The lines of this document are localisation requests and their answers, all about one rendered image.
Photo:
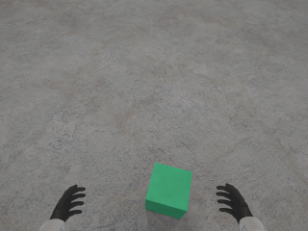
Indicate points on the left robot forearm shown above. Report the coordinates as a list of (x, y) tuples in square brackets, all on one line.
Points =
[(53, 224)]

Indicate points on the right robot hand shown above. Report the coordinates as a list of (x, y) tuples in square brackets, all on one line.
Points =
[(239, 207)]

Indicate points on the right robot forearm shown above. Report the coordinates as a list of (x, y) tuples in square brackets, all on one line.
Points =
[(251, 224)]

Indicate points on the carton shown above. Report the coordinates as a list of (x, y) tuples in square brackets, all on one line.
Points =
[(169, 191)]

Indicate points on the left robot hand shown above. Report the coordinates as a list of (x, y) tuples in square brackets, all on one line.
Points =
[(61, 210)]

